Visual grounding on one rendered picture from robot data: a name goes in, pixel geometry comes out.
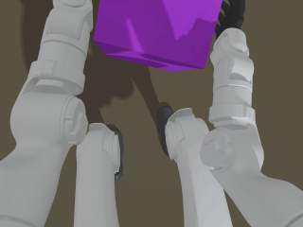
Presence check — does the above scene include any robot shin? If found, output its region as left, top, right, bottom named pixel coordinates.
left=166, top=108, right=209, bottom=136
left=76, top=123, right=119, bottom=174

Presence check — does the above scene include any left robot shin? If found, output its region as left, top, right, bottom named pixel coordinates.
left=76, top=123, right=119, bottom=174

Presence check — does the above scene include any right robot shin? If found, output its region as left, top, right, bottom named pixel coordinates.
left=166, top=108, right=209, bottom=136

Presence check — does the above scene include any right robot hand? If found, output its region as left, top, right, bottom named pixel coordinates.
left=214, top=0, right=245, bottom=40

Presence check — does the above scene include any right robot forearm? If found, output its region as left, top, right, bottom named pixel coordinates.
left=208, top=27, right=261, bottom=143

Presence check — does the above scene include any robot left upper arm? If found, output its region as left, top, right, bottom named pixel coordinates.
left=0, top=92, right=88, bottom=227

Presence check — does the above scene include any carton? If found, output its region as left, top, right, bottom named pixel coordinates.
left=94, top=0, right=223, bottom=72

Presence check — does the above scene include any left robot forearm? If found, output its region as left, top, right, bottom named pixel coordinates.
left=9, top=0, right=94, bottom=135

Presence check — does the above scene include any robot right upper arm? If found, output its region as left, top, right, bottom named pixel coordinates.
left=199, top=128, right=303, bottom=227

